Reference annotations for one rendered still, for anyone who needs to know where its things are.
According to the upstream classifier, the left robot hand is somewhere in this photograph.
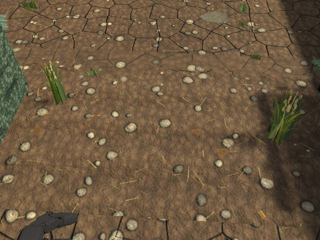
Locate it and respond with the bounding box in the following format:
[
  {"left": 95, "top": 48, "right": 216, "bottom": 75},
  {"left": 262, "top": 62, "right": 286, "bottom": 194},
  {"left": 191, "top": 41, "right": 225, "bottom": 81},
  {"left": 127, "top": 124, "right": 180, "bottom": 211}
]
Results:
[{"left": 17, "top": 211, "right": 78, "bottom": 240}]

